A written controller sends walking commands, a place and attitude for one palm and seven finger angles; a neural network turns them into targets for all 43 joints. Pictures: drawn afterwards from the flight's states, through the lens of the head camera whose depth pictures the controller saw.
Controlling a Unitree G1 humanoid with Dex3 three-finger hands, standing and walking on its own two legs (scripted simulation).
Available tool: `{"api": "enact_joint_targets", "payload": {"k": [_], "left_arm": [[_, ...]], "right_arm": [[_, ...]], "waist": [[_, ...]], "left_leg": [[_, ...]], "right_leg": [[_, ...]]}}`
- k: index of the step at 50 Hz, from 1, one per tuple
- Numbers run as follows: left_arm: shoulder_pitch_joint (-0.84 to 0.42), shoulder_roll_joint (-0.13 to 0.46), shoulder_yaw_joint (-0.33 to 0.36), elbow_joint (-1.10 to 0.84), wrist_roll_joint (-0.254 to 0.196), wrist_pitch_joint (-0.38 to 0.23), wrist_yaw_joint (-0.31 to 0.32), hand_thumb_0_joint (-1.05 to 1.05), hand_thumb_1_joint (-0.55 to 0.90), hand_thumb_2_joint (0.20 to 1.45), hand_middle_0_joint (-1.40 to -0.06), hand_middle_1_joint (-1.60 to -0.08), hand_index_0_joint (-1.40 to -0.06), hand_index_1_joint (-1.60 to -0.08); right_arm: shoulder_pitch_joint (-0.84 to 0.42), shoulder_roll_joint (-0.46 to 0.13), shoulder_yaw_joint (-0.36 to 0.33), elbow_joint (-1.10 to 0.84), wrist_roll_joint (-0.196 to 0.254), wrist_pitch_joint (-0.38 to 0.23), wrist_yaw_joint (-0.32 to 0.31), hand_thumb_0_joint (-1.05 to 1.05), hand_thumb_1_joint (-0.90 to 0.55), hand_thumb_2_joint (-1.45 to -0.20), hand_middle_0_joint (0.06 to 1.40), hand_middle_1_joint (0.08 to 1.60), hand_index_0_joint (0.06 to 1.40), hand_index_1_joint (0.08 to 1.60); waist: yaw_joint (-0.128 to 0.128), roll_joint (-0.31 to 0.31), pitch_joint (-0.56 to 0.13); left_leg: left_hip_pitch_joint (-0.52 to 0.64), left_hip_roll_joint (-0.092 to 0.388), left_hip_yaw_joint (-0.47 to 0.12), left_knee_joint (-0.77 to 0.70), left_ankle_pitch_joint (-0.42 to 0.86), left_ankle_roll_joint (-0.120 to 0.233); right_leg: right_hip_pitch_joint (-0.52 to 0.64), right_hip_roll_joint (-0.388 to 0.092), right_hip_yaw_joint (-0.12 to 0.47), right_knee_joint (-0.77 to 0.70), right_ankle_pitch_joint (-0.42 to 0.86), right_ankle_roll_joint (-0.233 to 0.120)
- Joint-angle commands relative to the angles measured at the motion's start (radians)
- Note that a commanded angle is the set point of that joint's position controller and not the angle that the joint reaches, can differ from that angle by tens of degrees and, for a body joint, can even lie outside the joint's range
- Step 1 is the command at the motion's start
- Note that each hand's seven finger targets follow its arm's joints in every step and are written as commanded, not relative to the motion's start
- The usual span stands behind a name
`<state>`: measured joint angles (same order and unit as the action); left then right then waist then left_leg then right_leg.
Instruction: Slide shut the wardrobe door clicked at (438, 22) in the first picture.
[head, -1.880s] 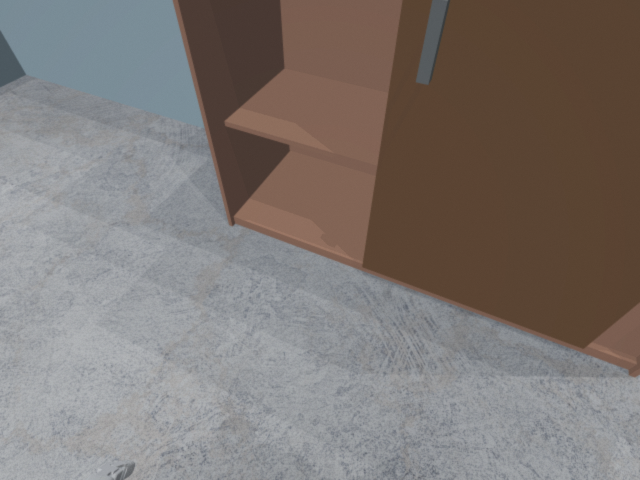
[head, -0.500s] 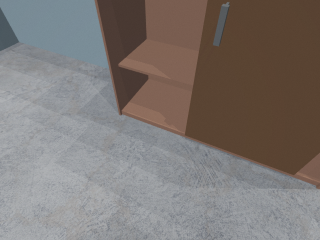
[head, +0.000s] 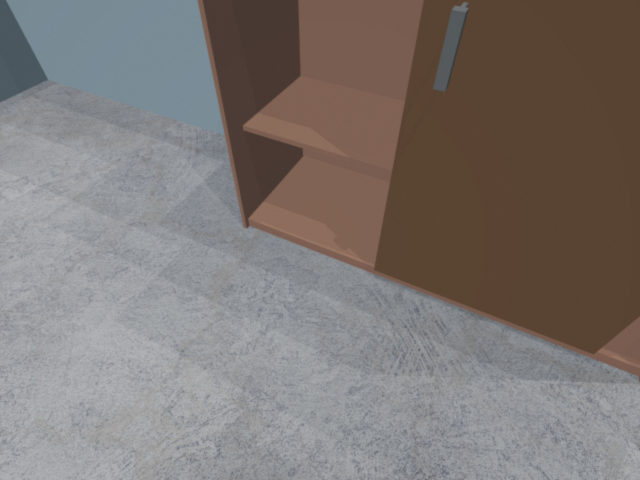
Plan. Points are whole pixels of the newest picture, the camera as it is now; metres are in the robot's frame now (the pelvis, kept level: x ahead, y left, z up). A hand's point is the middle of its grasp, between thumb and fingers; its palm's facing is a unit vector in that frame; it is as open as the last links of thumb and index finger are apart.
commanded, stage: walk to a spot facing it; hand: right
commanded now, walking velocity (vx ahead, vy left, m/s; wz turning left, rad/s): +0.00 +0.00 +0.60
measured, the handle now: (452, 47) +0.91 -0.24 +0.14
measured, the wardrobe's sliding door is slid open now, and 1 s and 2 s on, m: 0.60 0.60 0.60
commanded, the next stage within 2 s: none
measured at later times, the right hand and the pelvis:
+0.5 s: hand out of the picture +0.05 -0.16 -0.16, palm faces -0.16 +0.96 -0.20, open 7.4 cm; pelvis +0.00 +0.02 +0.00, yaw +14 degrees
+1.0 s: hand (403, 387) +0.30 -0.12 -0.17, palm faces -0.51 +0.84 -0.17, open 7.4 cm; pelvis +0.11 +0.00 +0.00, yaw +33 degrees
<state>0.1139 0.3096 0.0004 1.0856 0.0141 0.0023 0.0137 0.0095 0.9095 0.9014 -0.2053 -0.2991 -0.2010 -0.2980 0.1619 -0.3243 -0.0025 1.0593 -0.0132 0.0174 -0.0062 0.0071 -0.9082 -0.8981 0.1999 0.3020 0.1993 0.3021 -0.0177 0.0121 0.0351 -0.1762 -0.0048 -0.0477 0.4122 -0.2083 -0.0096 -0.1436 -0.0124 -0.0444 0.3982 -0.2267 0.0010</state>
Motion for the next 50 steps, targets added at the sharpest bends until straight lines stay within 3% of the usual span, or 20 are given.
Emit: {"api": "enact_joint_targets", "payload": {"k": [1,6,9,10,11,12,13,16,26,29,31,32,33,34,35,36,38,41,44,50], "left_arm": [[0.055,0.129,0.049,-0.092,-0.003,0.002,0.016,0.000,0.900,0.900,-0.200,-0.300,-0.200,-0.300],[0.034,0.150,0.080,-0.162,0.001,-0.001,0.018,0.000,0.900,0.900,-0.200,-0.300,-0.200,-0.300],[-0.023,0.134,0.088,-0.194,0.008,0.002,0.017,0.000,0.900,0.900,-0.200,-0.300,-0.200,-0.300],[-0.013,0.110,0.088,-0.200,0.002,0.010,0.013,0.000,0.900,0.900,-0.200,-0.300,-0.200,-0.300],[0.030,0.020,0.074,-0.228,-0.006,0.017,0.007,0.000,0.900,0.900,-0.200,-0.300,-0.200,-0.300],[-0.015,0.049,0.077,-0.241,-0.005,0.028,0.012,0.000,0.900,0.900,-0.200,-0.300,-0.200,-0.300],[-0.022,0.036,0.078,-0.236,-0.006,0.029,0.009,0.000,0.900,0.900,-0.200,-0.300,-0.200,-0.300],[0.023,0.044,0.081,-0.209,0.010,0.016,-0.009,0.000,0.900,0.900,-0.200,-0.300,-0.200,-0.300],[-0.024,-0.012,0.077,-0.251,0.005,-0.023,-0.019,0.000,0.900,0.900,-0.200,-0.300,-0.200,-0.300],[0.001,-0.012,0.075,-0.262,-0.002,-0.036,-0.014,0.000,0.900,0.900,-0.200,-0.300,-0.200,-0.300],[0.100,-0.014,0.075,-0.243,-0.006,-0.046,-0.007,0.000,0.900,0.900,-0.200,-0.300,-0.200,-0.300],[0.192,0.003,0.076,-0.215,-0.008,-0.054,0.002,0.000,0.900,0.900,-0.200,-0.300,-0.200,-0.300],[0.275,0.076,0.090,-0.191,-0.004,-0.061,0.017,0.000,0.900,0.900,-0.200,-0.300,-0.200,-0.300],[0.340,0.178,0.109,-0.189,0.010,-0.059,0.019,0.000,0.900,0.900,-0.200,-0.300,-0.200,-0.300],[0.313,0.175,0.103,-0.204,0.010,-0.057,0.017,0.000,0.900,0.900,-0.200,-0.300,-0.200,-0.300],[0.277,0.127,0.089,-0.207,0.013,-0.059,0.013,0.000,0.900,0.900,-0.200,-0.300,-0.200,-0.300],[0.194,0.049,0.064,-0.212,0.007,-0.073,0.013,0.000,0.900,0.900,-0.200,-0.300,-0.200,-0.300],[0.252,-0.006,0.045,-0.182,-0.001,-0.088,0.024,0.000,0.900,0.900,-0.200,-0.300,-0.200,-0.300],[0.313,-0.004,0.041,-0.148,0.001,-0.085,0.029,0.000,0.900,0.900,-0.200,-0.300,-0.200,-0.300],[0.378,-0.004,0.048,-0.098,0.012,-0.063,0.036,0.000,0.900,0.900,-0.200,-0.300,-0.200,-0.300]], "right_arm": [[0.027,-0.109,-0.035,-0.108,-0.005,0.015,-0.007,0.000,-0.900,-0.900,0.200,0.300,0.200,0.300],[0.062,-0.055,-0.056,-0.170,-0.005,0.033,0.007,0.000,-0.900,-0.900,0.200,0.300,0.200,0.300],[0.175,-0.028,-0.072,-0.165,-0.008,0.024,0.016,0.000,-0.900,-0.900,0.200,0.300,0.200,0.300],[0.222,-0.060,-0.081,-0.155,-0.013,0.011,0.015,0.000,-0.900,-0.900,0.200,0.300,0.200,0.300],[0.221,-0.184,-0.104,-0.168,-0.026,-0.007,-0.002,0.000,-0.900,-0.900,0.200,0.300,0.200,0.300],[0.249,-0.163,-0.098,-0.178,-0.004,0.001,-0.012,0.000,-0.900,-0.900,0.200,0.300,0.200,0.300],[0.193,-0.148,-0.101,-0.188,-0.007,0.002,-0.013,0.000,-0.900,-0.900,0.200,0.300,0.200,0.300],[0.116,-0.085,-0.091,-0.211,-0.004,-0.014,-0.008,0.000,-0.900,-0.900,0.200,0.300,0.200,0.300],[0.238,-0.078,-0.106,-0.165,-0.013,-0.044,0.007,0.000,-0.900,-0.900,0.200,0.300,0.200,0.300],[0.210,-0.089,-0.111,-0.178,-0.014,-0.039,0.009,0.000,-0.900,-0.900,0.200,0.300,0.200,0.300],[0.144,-0.094,-0.115,-0.192,-0.012,-0.033,0.009,0.000,-0.900,-0.900,0.200,0.300,0.200,0.300],[0.103,-0.072,-0.113,-0.209,-0.009,-0.029,0.011,0.000,-0.900,-0.900,0.200,0.300,0.200,0.300],[0.098,-0.011,-0.100,-0.229,-0.005,-0.027,0.020,0.000,-0.900,-0.900,0.200,0.300,0.200,0.300],[0.082,0.044,-0.090,-0.259,0.000,-0.031,0.032,0.000,-0.900,-0.900,0.200,0.300,0.200,0.300],[0.026,0.001,-0.105,-0.281,-0.012,-0.041,0.039,0.000,-0.900,-0.900,0.200,0.300,0.200,0.300],[0.009,-0.010,-0.109,-0.266,-0.021,-0.037,0.041,0.000,-0.900,-0.900,0.200,0.300,0.200,0.300],[0.062,0.006,-0.111,-0.222,-0.027,-0.023,0.062,0.000,-0.900,-0.900,0.200,0.300,0.200,0.300],[0.098,0.050,-0.098,-0.196,-0.024,-0.007,0.062,0.000,-0.900,-0.900,0.200,0.300,0.200,0.300],[0.045,0.071,-0.089,-0.213,-0.020,0.009,0.059,0.000,-0.900,-0.900,0.200,0.300,0.200,0.300],[-0.128,0.089,-0.074,-0.250,-0.014,0.014,0.059,0.000,-0.900,-0.900,0.200,0.300,0.200,0.300]], "waist": [[0.026,-0.033,-0.041],[0.012,-0.206,-0.028],[-0.051,-0.134,-0.044],[-0.066,-0.007,-0.046],[-0.043,0.383,-0.038],[-0.072,0.265,-0.037],[-0.040,0.217,-0.019],[-0.001,0.097,-0.035],[-0.050,0.116,-0.050],[-0.042,0.139,-0.046],[0.017,0.141,-0.053],[0.060,0.093,-0.074],[0.096,-0.100,-0.091],[0.119,-0.360,-0.064],[0.110,-0.222,0.023],[0.082,-0.174,0.049],[0.015,-0.106,0.119],[0.006,-0.155,0.079],[0.014,-0.147,0.084],[0.065,-0.175,0.111]], "left_leg": [[-0.121,0.064,-0.085,0.078,0.204,0.023],[-0.218,0.009,0.024,0.457,-0.265,-0.008],[-0.063,0.040,0.055,0.270,-0.149,-0.001],[0.013,0.068,0.001,0.078,0.059,0.005],[0.074,0.319,-0.423,-0.088,0.302,0.082],[-0.031,0.356,-0.483,-0.153,0.260,0.153],[-0.060,0.314,-0.494,-0.180,0.039,0.179],[-0.046,0.222,-0.389,-0.195,-0.202,0.177],[0.041,0.172,-0.414,-0.201,-0.242,0.210],[-0.034,0.159,-0.426,-0.179,-0.200,0.209],[-0.152,0.121,-0.391,-0.116,-0.210,0.176],[-0.283,0.068,-0.348,-0.031,-0.245,0.140],[-0.476,-0.028,-0.246,0.151,-0.304,0.090],[-0.646,-0.108,-0.055,0.445,-0.387,0.033],[-0.654,-0.008,-0.032,0.581,-0.333,0.020],[-0.628,0.015,-0.036,0.674,-0.275,0.012],[-0.605,0.054,-0.001,0.760,-0.089,-0.003],[-0.572,0.053,0.040,0.804,0.003,-0.023],[-0.587,0.051,0.078,0.768,0.025,-0.032],[-0.512,0.037,0.181,0.450,0.019,-0.016]], "right_leg": [[0.030,-0.161,0.075,-0.002,0.135,-0.030],[-0.029,-0.349,0.152,-0.059,0.272,-0.171],[-0.111,-0.301,0.021,0.124,0.281,-0.108],[-0.180,-0.214,-0.052,0.315,0.144,-0.038],[-0.422,-0.041,-0.122,0.585,-0.285,0.048],[-0.386,-0.029,0.038,0.691,-0.342,0.037],[-0.411,-0.042,0.080,0.753,-0.288,0.032],[-0.402,-0.077,0.067,0.723,-0.133,0.048],[-0.383,-0.033,0.024,0.420,-0.156,0.052],[-0.268,-0.003,0.021,0.300,-0.174,0.037],[-0.075,0.011,0.012,0.135,-0.116,0.028],[0.116,-0.001,0.020,0.018,-0.077,0.024],[0.311,-0.155,0.177,-0.091,-0.238,-0.008],[0.326,-0.428,0.516,-0.237,-0.472,-0.096],[0.177,-0.514,0.585,-0.281,-0.483,-0.168],[0.078,-0.476,0.556,-0.291,-0.496,-0.164],[0.008,-0.343,0.280,-0.273,-0.269,-0.093],[0.052,-0.260,0.037,-0.178,0.270,-0.046],[0.092,-0.259,-0.031,-0.123,0.534,-0.058],[0.160,-0.264,-0.135,-0.059,0.688,-0.092]]}}
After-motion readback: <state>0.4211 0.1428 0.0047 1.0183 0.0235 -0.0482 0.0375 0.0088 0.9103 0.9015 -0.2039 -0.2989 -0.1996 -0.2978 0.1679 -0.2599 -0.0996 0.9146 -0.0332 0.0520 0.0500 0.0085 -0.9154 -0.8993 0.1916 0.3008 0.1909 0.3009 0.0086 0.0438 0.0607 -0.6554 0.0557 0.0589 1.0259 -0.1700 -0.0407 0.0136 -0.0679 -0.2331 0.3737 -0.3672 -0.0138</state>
